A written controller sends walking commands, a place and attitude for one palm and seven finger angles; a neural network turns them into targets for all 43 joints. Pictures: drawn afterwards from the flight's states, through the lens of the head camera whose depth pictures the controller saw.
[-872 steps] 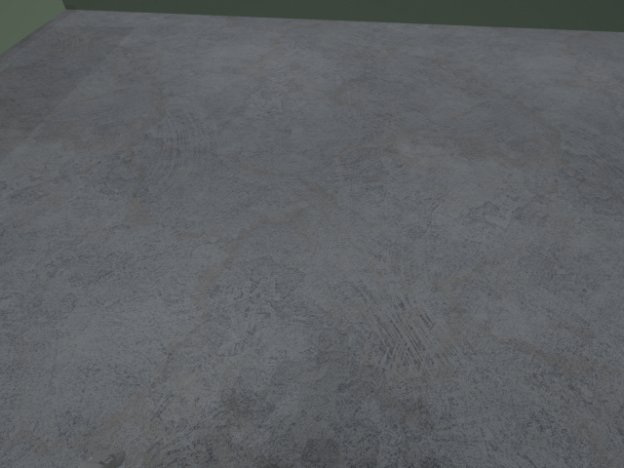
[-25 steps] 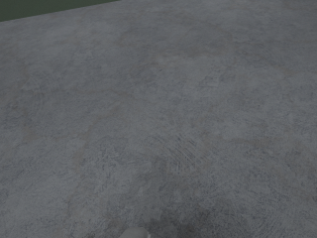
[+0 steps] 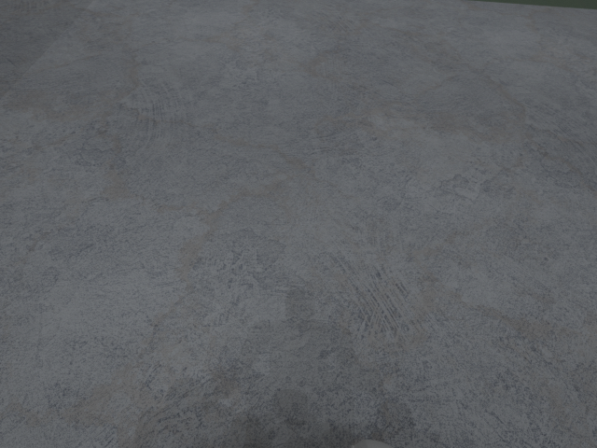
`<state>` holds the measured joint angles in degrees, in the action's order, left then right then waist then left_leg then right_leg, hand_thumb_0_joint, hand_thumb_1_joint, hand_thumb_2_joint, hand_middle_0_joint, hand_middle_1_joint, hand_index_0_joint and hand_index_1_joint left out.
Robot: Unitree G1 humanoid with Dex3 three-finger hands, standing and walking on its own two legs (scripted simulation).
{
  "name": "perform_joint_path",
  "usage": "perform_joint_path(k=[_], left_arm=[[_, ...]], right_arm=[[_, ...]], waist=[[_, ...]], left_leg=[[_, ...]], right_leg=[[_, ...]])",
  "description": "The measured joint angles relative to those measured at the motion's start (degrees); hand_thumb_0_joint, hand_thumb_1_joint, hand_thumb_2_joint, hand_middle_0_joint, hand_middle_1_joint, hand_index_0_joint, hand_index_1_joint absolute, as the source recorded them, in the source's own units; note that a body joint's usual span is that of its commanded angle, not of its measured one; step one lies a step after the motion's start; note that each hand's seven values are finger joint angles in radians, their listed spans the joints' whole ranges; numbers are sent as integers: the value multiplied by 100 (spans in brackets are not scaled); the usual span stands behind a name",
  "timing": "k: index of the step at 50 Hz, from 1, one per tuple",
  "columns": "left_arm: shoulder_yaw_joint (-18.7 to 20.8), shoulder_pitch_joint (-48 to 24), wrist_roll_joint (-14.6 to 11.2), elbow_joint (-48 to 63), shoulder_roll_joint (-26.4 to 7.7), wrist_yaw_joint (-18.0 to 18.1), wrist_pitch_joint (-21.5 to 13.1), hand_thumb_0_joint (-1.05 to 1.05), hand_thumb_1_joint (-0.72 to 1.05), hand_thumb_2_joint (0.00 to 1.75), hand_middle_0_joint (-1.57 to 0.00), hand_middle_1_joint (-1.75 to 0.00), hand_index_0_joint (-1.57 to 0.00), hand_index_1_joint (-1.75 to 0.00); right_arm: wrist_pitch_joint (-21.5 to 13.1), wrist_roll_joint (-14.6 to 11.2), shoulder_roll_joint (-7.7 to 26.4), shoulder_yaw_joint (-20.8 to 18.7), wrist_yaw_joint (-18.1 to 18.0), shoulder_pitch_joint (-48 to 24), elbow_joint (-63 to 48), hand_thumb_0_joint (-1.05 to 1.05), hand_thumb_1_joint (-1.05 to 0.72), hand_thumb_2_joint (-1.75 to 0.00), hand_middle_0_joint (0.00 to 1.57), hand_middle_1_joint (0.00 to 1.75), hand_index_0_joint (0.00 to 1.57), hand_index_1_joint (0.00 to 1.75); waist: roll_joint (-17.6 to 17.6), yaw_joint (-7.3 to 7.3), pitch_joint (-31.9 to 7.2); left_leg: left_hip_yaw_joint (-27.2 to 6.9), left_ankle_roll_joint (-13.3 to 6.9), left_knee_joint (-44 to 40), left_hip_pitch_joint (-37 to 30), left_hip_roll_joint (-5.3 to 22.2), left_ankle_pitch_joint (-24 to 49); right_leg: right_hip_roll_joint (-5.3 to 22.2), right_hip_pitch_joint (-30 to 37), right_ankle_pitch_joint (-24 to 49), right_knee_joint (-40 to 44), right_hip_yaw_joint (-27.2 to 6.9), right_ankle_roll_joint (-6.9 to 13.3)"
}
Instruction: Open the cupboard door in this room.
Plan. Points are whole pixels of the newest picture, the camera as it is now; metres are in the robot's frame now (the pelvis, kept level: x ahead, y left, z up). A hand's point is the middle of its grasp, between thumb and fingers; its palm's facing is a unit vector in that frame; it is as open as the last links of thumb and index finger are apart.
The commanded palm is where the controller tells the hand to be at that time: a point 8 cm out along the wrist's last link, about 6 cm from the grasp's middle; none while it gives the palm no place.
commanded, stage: turn or walk to find it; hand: left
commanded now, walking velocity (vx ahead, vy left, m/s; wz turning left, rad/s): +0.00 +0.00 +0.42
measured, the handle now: out of the picture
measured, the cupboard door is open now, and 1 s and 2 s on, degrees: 0 0 0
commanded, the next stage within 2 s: stand and wait in 0.60 s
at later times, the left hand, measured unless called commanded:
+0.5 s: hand out of the picture +0.00 +0.15 -0.15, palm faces +0.24 -0.94 -0.25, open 7.4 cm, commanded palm none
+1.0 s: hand out of the picture -0.05 +0.22 -0.16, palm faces +0.45 -0.85 -0.26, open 7.4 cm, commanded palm none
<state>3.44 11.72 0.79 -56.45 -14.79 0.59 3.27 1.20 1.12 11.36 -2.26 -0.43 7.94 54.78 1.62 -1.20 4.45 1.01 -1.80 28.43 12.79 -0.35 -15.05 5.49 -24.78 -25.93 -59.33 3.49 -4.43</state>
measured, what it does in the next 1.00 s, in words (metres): steps on the spot, turning left: right foot, then left foot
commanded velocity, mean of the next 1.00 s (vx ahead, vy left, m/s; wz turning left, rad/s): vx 0.00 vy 0.00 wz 0.44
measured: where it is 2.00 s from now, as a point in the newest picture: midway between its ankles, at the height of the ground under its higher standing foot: outside the picture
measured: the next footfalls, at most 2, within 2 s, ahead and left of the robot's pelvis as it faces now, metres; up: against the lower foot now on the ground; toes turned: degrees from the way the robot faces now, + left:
right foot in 0.24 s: +0.05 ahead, -0.14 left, +0.00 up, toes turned +2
left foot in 0.66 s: -0.04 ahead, +0.10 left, +0.00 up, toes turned +23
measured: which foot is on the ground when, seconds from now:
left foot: down 0.00-0.24, up 0.26-0.64, down 0.66-1.00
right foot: up 0.00-0.22, down 0.24-0.66, up 0.68-1.00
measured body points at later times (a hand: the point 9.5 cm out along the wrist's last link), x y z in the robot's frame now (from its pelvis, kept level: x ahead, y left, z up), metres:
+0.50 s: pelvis -0.02 -0.05 +0.00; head +0.02 -0.06 +0.45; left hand -0.01 +0.20 -0.13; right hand +0.08 -0.29 -0.16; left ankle -0.08 +0.10 -0.66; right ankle +0.01 -0.15 -0.74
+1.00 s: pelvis -0.04 -0.01 +0.00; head -0.01 +0.00 +0.45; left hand -0.07 +0.26 -0.14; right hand +0.13 -0.20 -0.14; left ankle -0.08 +0.09 -0.74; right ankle +0.01 -0.15 -0.69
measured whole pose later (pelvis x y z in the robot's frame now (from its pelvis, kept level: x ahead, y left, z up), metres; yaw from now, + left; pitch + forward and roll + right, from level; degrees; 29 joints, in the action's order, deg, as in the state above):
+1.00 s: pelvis -0.04 -0.01 +0.00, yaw +26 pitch +0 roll +0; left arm 3.0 8.2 0.5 -54.1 -13.7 0.8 2.8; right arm 1.7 1.3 10.9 -2.9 -0.2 10.2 55.0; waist 0.1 0.6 4.0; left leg -2.7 -1.5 26.6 13.5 -2.0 -13.1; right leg 3.9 -23.0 -25.6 -51.5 1.5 -5.0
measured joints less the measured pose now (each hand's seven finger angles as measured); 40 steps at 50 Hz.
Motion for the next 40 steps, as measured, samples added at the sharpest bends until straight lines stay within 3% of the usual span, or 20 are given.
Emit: perform_joint_path(k=[6,9,11,13,15,18,21,25,30,33,35,37,40], left_arm=[[-53,-231,-16,194,121,10,-44,1,91,90,-20,-30,-20,-30],[-92,-325,-34,290,209,10,-100,1,91,90,-20,-30,-20,-30],[-122,-328,-36,365,250,5,-186,1,91,90,-20,-30,-20,-30],[-151,-320,15,399,353,23,-281,0,90,90,-20,-30,-20,-30],[-177,-261,28,436,448,30,-316,0,90,90,-20,-30,-20,-30],[-200,-126,29,423,547,42,-299,0,90,90,-20,-30,-20,-30],[-204,-18,47,353,584,53,-273,0,90,90,-20,-30,-20,-30],[-198,88,71,280,562,43,-284,1,90,90,-20,-30,-20,-30],[-139,171,100,193,412,20,-284,0,90,90,-20,-30,-20,-30],[-83,262,59,119,275,16,-223,0,90,90,-20,-30,-20,-30],[-32,263,26,40,121,25,-104,0,90,90,-20,-30,-20,-30],[1,229,20,-65,33,48,36,1,90,90,-20,-30,-20,-30],[29,112,10,-115,-18,10,66,1,91,90,-20,-30,-20,-30]], right_arm=[[42,17,-16,-40,25,103,-12,0,-91,-90,20,30,20,30],[95,26,10,-83,35,188,1,0,-91,-90,20,30,20,30],[130,8,35,-117,41,273,18,1,-91,-90,20,30,20,30],[172,-28,117,-178,50,324,47,1,-91,-90,20,30,20,30],[267,-19,176,-234,51,370,82,1,-91,-90,20,30,20,30],[336,2,268,-295,92,401,144,1,-91,-90,20,30,20,30],[346,8,304,-312,123,452,180,1,-91,-90,20,30,20,30],[364,-3,289,-276,124,463,252,1,-91,-90,20,30,19,30],[311,-55,222,-185,103,303,270,1,-91,-90,20,30,19,30],[182,-61,203,-132,104,210,164,1,-91,-90,20,30,19,30],[96,-37,96,-114,103,103,115,1,-91,-90,20,30,19,30],[34,-16,14,-75,70,72,59,1,-91,-90,20,30,20,30],[6,-3,-49,-24,11,74,41,1,-91,-90,20,30,20,30]], waist=[[-138,118,-29],[-239,201,-39],[-277,219,-77],[-436,226,-60],[-471,237,-45],[-483,234,-26],[-445,259,-21],[-317,210,10],[-124,60,90],[-60,34,61],[130,-8,101],[156,-4,77],[94,11,33]], left_leg=[[-267,53,-143,28,-89,164],[-428,135,-6,150,-122,147],[-526,217,210,295,-174,71],[-635,274,783,554,-171,-420],[-577,286,1916,944,-249,-1102],[-398,344,3358,1382,-186,-991],[-281,445,3777,1471,-10,-751],[-162,534,3193,1189,172,-912],[101,505,1793,619,236,-1140],[263,376,574,139,225,-405],[305,136,646,180,108,-371],[264,41,615,163,87,-423],[123,17,256,52,45,-213]], right_leg=[[-114,188,10,783,-142,-31],[-219,505,168,1597,-118,7],[-265,864,687,2460,-53,35],[-316,944,910,2635,86,302],[-242,965,850,2555,222,503],[-148,1111,913,2745,369,563],[-60,1204,989,2902,530,548],[79,1230,1019,2968,718,517],[292,1116,951,2766,933,398],[420,929,777,2365,1063,250],[443,640,157,1680,748,147],[257,322,-295,827,395,96],[75,7,-72,41,130,39]])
